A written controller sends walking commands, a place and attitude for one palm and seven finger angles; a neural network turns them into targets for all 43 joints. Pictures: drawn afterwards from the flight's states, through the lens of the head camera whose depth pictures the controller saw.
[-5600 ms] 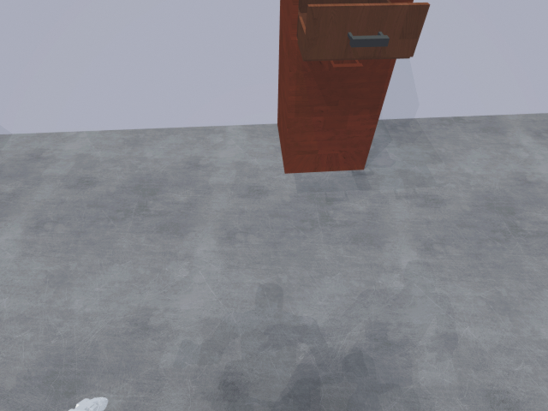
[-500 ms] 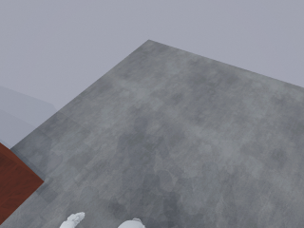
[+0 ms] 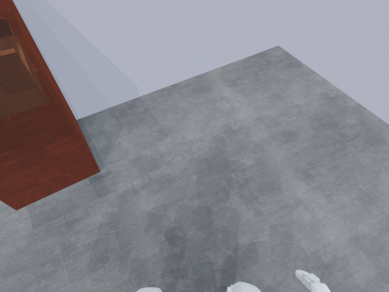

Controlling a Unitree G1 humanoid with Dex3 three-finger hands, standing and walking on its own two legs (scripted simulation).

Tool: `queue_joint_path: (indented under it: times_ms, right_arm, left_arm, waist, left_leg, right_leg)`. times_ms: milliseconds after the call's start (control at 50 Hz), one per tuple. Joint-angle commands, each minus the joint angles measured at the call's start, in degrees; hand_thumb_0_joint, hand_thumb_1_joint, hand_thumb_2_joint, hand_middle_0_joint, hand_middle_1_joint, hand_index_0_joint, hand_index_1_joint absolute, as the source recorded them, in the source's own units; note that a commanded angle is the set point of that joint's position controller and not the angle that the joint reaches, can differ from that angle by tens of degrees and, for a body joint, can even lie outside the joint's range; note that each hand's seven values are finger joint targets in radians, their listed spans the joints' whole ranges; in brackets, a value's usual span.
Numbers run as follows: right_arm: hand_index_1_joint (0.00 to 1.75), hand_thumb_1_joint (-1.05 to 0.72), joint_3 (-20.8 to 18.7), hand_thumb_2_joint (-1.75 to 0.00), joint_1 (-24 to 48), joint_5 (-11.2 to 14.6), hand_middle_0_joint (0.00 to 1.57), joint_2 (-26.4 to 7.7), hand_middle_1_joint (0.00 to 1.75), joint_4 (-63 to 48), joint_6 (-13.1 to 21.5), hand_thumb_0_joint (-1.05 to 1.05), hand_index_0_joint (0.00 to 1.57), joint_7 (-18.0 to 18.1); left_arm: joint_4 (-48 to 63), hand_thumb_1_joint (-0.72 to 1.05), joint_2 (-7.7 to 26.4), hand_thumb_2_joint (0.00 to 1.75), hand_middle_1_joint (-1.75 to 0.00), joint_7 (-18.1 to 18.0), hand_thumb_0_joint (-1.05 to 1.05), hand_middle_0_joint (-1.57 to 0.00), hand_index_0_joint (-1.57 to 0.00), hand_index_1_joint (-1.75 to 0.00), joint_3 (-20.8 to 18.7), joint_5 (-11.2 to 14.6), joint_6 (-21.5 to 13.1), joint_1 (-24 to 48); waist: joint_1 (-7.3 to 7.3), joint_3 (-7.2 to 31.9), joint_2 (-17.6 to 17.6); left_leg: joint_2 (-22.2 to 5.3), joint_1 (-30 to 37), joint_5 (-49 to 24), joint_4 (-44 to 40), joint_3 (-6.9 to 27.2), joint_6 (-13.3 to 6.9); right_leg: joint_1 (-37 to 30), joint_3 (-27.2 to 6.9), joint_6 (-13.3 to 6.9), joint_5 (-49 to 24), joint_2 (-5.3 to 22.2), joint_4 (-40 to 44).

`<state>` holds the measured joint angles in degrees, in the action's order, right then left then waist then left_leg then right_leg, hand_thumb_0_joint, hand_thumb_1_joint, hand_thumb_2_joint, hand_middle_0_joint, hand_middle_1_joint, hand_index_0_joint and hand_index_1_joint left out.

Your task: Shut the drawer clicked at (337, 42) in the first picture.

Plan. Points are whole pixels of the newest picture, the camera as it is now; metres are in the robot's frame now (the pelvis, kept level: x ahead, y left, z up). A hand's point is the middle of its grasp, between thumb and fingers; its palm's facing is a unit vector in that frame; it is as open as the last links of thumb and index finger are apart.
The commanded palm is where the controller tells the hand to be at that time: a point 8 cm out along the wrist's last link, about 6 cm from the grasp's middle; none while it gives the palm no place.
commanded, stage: turn to face it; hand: left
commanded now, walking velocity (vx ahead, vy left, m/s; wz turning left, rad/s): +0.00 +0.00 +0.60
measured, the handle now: out of the picture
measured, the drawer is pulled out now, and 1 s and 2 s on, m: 0.17 0.17 0.17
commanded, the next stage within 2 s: take the last steps up to it in 0.96 s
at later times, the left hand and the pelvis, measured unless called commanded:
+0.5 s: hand out of the picture +0.05 +0.16 -0.13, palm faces +0.31 -0.91 -0.29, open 7.4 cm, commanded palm none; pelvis +0.01 -0.05 +0.01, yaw +19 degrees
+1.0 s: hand out of the picture -0.08 +0.20 -0.16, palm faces +0.55 -0.80 -0.25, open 7.4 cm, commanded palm none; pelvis -0.01 +0.00 +0.01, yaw +31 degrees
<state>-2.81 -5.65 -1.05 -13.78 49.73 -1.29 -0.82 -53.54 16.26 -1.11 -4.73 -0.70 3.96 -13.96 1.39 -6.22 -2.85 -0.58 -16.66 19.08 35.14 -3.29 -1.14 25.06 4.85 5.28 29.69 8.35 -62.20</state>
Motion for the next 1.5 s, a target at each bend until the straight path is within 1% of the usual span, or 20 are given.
queue_joint_path:
  times_ms: [0,220,240,260,280,380,580,660,680,700,720,840,1040,1120,1140,1160,1200,1240,1300,1480]
  right_arm:
    - [0.3,-0.9,-3.28,-0.9,-2.41,0.0,0.2,-11.45,0.3,-2.58,0.78,0.0,0.2,1.23]
    - [0.3,-0.9,-4.44,-0.9,-1.38,0.01,0.2,-11.78,0.3,-3.65,-0.26,0.0,0.2,0.84]
    - [0.3,-0.9,-4.3,-0.9,-1.61,0.46,0.2,-9.95,0.3,-3.99,-0.17,0.0,0.2,0.62]
    - [0.3,-0.9,-3.53,-0.9,-3.83,0.89,0.2,-5.2,0.3,-4.93,-0.06,0.0,0.2,0.24]
    - [0.3,-0.9,-3.86,-0.9,-4.64,0.2,0.2,-6.53,0.3,-5.19,-0.49,0.0,0.2,0.43]
    - [0.3,-0.9,-3.71,-0.9,-5.65,-0.09,0.2,-5.7,0.3,-1.0,-1.84,0.0,0.2,-1.15]
    - [0.3,-0.9,-1.81,-0.9,-0.13,0.53,0.2,-3.12,0.3,-1.65,-1.37,0.0,0.2,-0.98]
    - [0.3,-0.9,-1.6,-0.9,-4.7,0.41,0.2,-3.76,0.3,-0.52,-0.24,0.0,0.2,-0.44]
    - [0.3,-0.9,-2.1,-0.9,-6.86,0.35,0.2,-6.11,0.3,0.12,0.15,0.0,0.2,-0.49]
    - [0.3,-0.9,-3.57,-0.9,-9.37,-0.19,0.2,-12.4,0.3,-0.1,0.66,0.0,0.2,-0.15]
    - [0.3,-0.9,-3.97,-0.9,-12.98,0.0,0.2,-15.36,0.3,0.92,0.25,0.0,0.2,0.27]
    - [0.3,-0.9,-1.63,-0.9,-4.97,0.26,0.2,-8.36,0.3,0.68,1.23,0.0,0.2,1.95]
    - [0.3,-0.9,-2.06,-0.9,-6.88,-0.29,0.2,-7.87,0.3,2.81,0.55,0.0,0.2,1.99]
    - [0.3,-0.9,-1.76,-0.9,-6.32,0.13,0.2,-5.85,0.3,3.76,0.72,0.0,0.2,1.64]
    - [0.3,-0.9,-1.31,-0.9,-7.29,0.64,0.2,-2.6,0.3,3.69,0.89,0.0,0.2,1.33]
    - [0.3,-0.9,-0.64,-0.9,-6.2,0.6,0.2,0.23,0.3,1.35,0.94,0.0,0.2,0.94]
    - [0.3,-0.9,-2.12,-0.9,-2.45,-0.62,0.2,-4.05,0.3,0.96,0.27,0.0,0.2,0.09]
    - [0.3,-0.9,-2.34,-0.9,-5.53,-0.8,0.2,-3.09,0.3,3.84,0.29,0.0,0.2,-0.77]
    - [0.3,-0.9,-2.05,-0.9,-9.82,-0.64,0.2,-0.78,0.3,6.22,0.36,0.0,0.2,-1.05]
    - [0.3,-0.9,-0.9,-0.9,-0.99,-0.08,0.2,1.34,0.3,3.83,1.43,0.0,0.2,-1.77]
  left_arm:
    - [6.73,0.9,3.34,0.9,-0.3,0.62,0.0,-0.2,-0.2,-0.3,-0.69,-0.05,-2.16,2.04]
    - [8.68,0.9,3.22,0.9,-0.3,0.1,0.0,-0.2,-0.2,-0.3,-0.41,0.44,-3.52,-0.8]
    - [8.35,0.9,5.31,0.9,-0.3,-0.11,0.0,-0.2,-0.2,-0.3,-0.83,0.12,-4.24,-3.43]
    - [8.61,0.9,11.39,0.9,-0.3,-0.73,0.0,-0.2,-0.2,-0.3,-2.05,-1.02,-4.94,-4.71]
    - [9.29,0.9,12.88,0.9,-0.3,-0.84,0.0,-0.2,-0.2,-0.3,-1.83,-0.56,-4.51,-3.55]
    - [10.64,0.9,4.67,0.9,-0.3,-0.76,0.0,-0.2,-0.2,-0.3,0.05,-0.55,-4.62,5.17]
    - [5.67,0.9,8.19,0.9,-0.3,-0.76,0.0,-0.2,-0.2,-0.3,-1.13,-1.19,-3.98,-2.42]
    - [4.3,0.9,8.25,0.9,-0.3,-0.42,0.0,-0.2,-0.2,-0.3,-1.46,-0.64,-3.48,-2.16]
    - [4.28,0.9,6.92,0.9,-0.3,-0.24,0.0,-0.2,-0.2,-0.3,-1.25,-0.19,-3.14,-2.3]
    - [5.93,0.9,3.46,0.9,-0.3,0.15,0.0,-0.2,-0.2,-0.3,-0.78,0.17,-2.79,-3.1]
    - [8.19,0.9,1.74,0.9,-0.3,0.02,0.0,-0.2,-0.2,-0.3,0.54,-0.32,-2.57,1.37]
    - [2.18,0.9,2.09,0.9,-0.3,0.32,0.0,-0.2,-0.2,-0.3,0.29,-0.12,-1.95,-0.54]
    - [2.76,0.9,-0.51,0.9,-0.3,-0.22,0.0,-0.2,-0.2,-0.3,1.18,0.19,-2.28,1.48]
    - [-0.29,0.9,-0.58,0.9,-0.3,0.13,0.0,-0.2,-0.2,-0.3,1.14,-0.31,-4.11,-5.92]
    - [-0.95,0.9,2.67,0.9,-0.3,-0.05,0.0,-0.2,-0.2,-0.3,0.51,-1.06,-4.9,-8.25]
    - [-0.87,0.9,8.02,0.9,-0.3,-0.29,0.0,-0.2,-0.2,-0.3,-0.61,-1.51,-5.05,-10.71]
    - [-0.62,0.9,7.19,0.9,-0.3,-0.57,0.0,-0.2,-0.2,-0.3,-0.67,-0.56,-5.48,-9.66]
    - [-0.43,0.9,2.42,0.9,-0.3,-0.25,0.0,-0.2,-0.2,-0.3,0.71,-0.51,-6.55,-5.47]
    - [-1.73,0.9,-0.22,0.9,-0.3,-0.19,0.0,-0.2,-0.2,-0.3,1.29,-0.37,-7.71,-7.94]
    - [-8.03,0.9,0.14,0.9,-0.3,-0.32,0.0,-0.2,-0.2,-0.3,1.5,-1.15,-8.63,-16.52]
  waist:
    - [-2.03,8.64,12.43]
    - [0.01,9.87,11.11]
    - [1.37,10.76,5.71]
    - [1.47,11.96,-12.19]
    - [0.88,11.55,-13.96]
    - [-2.81,5.01,-7.58]
    - [1.43,8.16,-9.47]
    - [-1.02,10.46,-8.31]
    - [-2.43,11.47,-1.7]
    - [-3.79,12.85,15.53]
    - [-6.0,11.51,18.71]
    - [-1.56,7.76,10.98]
    - [-2.54,7.55,12.24]
    - [0.83,8.79,8.39]
    - [1.91,7.69,-1.67]
    - [3.41,3.93,-16.32]
    - [3.17,-1.11,-11.61]
    - [-0.4,-3.52,-3.63]
    - [-1.0,0.02,-5.69]
    - [1.73,-2.39,-7.03]
  left_leg:
    - [-12.45,8.66,-35.78,-12.8,12.82,-7.46]
    - [-8.77,0.26,-27.41,-6.5,21.45,-5.76]
    - [-5.41,-4.63,-18.89,-1.42,19.22,-2.75]
    - [3.57,-16.27,4.11,12.96,9.0,2.5]
    - [3.37,-16.85,16.3,24.89,8.03,3.53]
    - [-1.14,-15.55,1.95,36.53,5.32,4.85]
    - [-1.72,-8.03,7.19,12.06,-1.54,4.66]
    - [-0.58,2.57,-2.86,-5.45,-3.83,3.13]
    - [-2.89,10.93,-10.45,-11.92,-0.91,2.07]
    - [-16.97,19.42,-27.42,-13.82,17.45,-4.16]
    - [-24.72,16.88,-39.94,-15.31,23.11,-10.95]
    - [-13.16,10.78,-38.18,-15.09,9.78,-7.42]
    - [-13.38,9.95,-31.55,-15.05,15.52,-9.06]
    - [-8.91,0.24,-5.59,-10.58,14.34,-5.42]
    - [-3.05,-9.6,5.48,-0.7,9.57,-2.13]
    - [3.35,-21.89,15.76,13.08,2.85,1.27]
    - [-1.12,-22.75,9.09,26.1,7.82,0.89]
    - [-2.79,-20.99,-1.08,29.23,6.76,1.44]
    - [-2.91,-19.75,-7.66,29.01,4.17,2.96]
    - [-4.94,-19.32,-7.37,12.77,-0.74,2.66]
  right_leg:
    - [5.37,-3.53,0.85,-5.26,-1.59,-1.6]
    - [-13.56,-2.14,-0.41,-14.51,-7.35,31.08]
    - [-20.7,-4.92,-1.02,-19.61,-3.72,39.8]
    - [-28.22,-22.54,-6.48,-23.99,13.03,45.88]
    - [-21.89,-26.39,-11.8,-27.86,21.45,46.44]
    - [-13.7,-6.24,-10.18,-25.97,9.64,44.41]
    - [-20.25,-0.42,-12.48,-36.14,13.51,40.37]
    - [-18.04,3.81,-8.53,-37.75,11.7,32.27]
    - [-11.72,5.25,-5.81,-31.61,9.96,25.77]
    - [2.84,7.83,-1.22,-9.34,2.55,14.28]
    - [7.31,3.57,-0.41,9.7,-0.72,4.9]
    - [4.81,-2.84,-0.14,-6.79,-1.57,-2.48]
    - [-3.29,-2.15,-1.12,-4.29,-5.14,17.39]
    - [-19.84,-0.5,-2.15,-14.26,-5.88,37.42]
    - [-27.24,-9.17,-4.18,-7.92,1.53,44.78]
    - [-28.23,-28.7,-10.36,3.14,16.07,53.09]
    - [-16.26,-32.59,-13.1,15.16,17.7,58.81]
    - [-12.76,-19.68,-10.28,4.35,11.83,56.23]
    - [-17.22,-8.35,-8.46,-11.25,7.45,54.07]
    - [-20.79,-5.18,-11.41,-20.64,9.83,53.44]
